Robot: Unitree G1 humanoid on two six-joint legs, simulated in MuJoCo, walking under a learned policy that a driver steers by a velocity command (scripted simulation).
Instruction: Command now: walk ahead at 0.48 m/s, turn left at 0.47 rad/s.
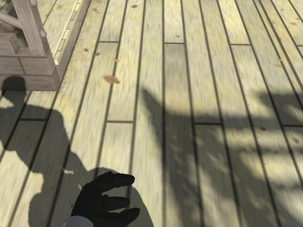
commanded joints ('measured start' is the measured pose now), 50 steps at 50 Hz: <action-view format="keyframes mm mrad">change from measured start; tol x32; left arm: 1 618 296 104 108 16 -8 36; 13 198 184 114 224 1 -113 1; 23 682 -11 88 239 17 -118 3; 50 213 172 162 90 -48 7 60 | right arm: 1 -32 -106 -63 -87 -11 -2 -12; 18 -643 -136 -60 -295 6 49 -38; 24 -153 -240 -127 -175 6 0 -116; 50 -209 -114 -86 -18 34 117 -139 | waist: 1 326 -468 -289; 6 78 55 13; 19 117 -158 128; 23 68 289 -377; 26 43 67 35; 50 78 -154 50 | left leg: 1 -721 -155 -22 1147 -18 -20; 4 -1007 -68 -27 1768 13 53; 19 -398 21 164 228 78 -99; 23 597 426 -351 95 367 414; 25 302 343 -329 -62 -125 199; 29 7 278 -7 -80 611 180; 34 -273 167 243 -121 641 137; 50 -191 33 236 177 -107 -114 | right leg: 1 1020 -341 990 -754 176 -376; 3 671 -313 993 -837 -203 -267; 13 376 -45 129 -1127 496 -77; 17 732 -118 205 -1066 653 -120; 21 794 -147 276 -843 717 -19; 23 335 129 187 -314 -78 117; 25 38 44 245 -14 81 55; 40 534 -93 188 -732 364 80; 44 1018 -204 343 -773 1139 -90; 50 757 -104 316 -840 595 -31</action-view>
